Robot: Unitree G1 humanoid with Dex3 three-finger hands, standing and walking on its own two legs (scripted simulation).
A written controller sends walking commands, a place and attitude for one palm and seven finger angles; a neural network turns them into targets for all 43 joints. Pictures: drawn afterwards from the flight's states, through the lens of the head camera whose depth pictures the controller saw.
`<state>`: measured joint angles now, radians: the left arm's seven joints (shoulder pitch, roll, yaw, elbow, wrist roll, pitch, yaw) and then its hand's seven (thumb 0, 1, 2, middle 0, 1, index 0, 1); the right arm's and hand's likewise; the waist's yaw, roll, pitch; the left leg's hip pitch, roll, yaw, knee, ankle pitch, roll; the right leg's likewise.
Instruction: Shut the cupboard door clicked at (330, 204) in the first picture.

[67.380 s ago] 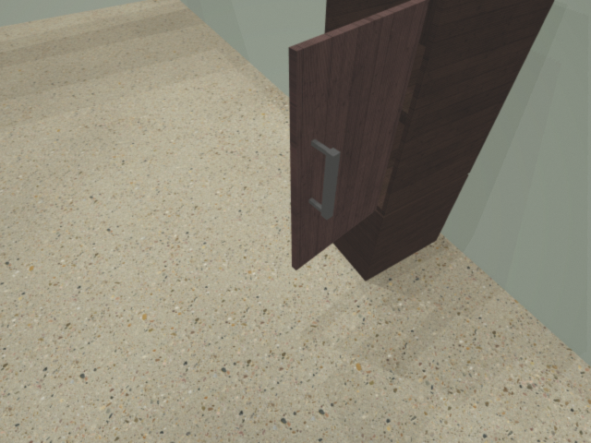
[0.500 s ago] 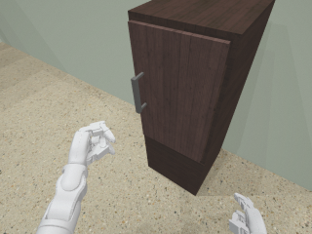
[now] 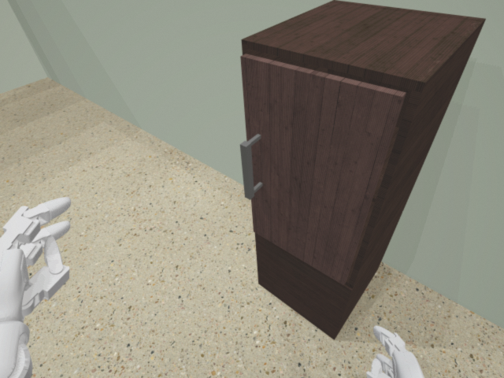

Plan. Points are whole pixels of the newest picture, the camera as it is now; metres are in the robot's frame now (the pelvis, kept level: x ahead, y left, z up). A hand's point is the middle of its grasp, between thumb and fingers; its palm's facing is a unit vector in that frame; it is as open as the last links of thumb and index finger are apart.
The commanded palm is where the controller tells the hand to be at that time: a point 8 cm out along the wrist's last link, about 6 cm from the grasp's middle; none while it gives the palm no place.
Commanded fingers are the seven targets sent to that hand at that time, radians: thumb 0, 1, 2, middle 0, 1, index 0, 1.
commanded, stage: draw the hand back to the body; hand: left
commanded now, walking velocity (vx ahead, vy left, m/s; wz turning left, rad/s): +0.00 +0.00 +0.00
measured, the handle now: (252, 167) +0.62 +0.08 -0.02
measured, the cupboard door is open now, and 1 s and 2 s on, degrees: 2 2 2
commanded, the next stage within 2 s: step back with the hand held close in 0.38 s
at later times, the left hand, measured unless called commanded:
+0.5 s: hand (54, 277) +0.18 +0.26 +0.16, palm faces +0.47 -0.79 -0.40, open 7.4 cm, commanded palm +0.13 +0.30 +0.17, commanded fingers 0.00 0.90 0.90 -0.20 -0.30 -0.20 -0.30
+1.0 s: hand (20, 305) +0.15 +0.29 +0.16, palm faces +0.42 -0.76 -0.49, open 7.4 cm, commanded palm +0.08 +0.32 +0.17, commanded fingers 0.00 0.90 0.90 -0.20 -0.30 -0.20 -0.30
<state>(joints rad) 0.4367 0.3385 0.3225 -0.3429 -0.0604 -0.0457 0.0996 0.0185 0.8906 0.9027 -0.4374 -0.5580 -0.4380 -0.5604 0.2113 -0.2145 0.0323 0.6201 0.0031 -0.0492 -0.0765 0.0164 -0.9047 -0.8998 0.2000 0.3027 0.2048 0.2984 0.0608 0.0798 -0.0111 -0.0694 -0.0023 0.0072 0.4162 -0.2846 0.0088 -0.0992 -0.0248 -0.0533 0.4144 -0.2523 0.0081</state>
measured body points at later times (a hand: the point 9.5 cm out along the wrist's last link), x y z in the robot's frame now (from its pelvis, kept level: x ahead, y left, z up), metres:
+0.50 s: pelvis -0.01 +0.00 +0.00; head -0.04 -0.03 +0.45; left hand +0.15 +0.30 +0.18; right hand +0.17 -0.22 -0.09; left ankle -0.03 +0.11 -0.74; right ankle -0.01 -0.12 -0.74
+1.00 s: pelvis -0.06 +0.02 -0.01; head -0.06 +0.01 +0.44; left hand +0.12 +0.32 +0.18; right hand +0.11 -0.23 -0.09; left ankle -0.03 +0.11 -0.74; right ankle -0.01 -0.12 -0.74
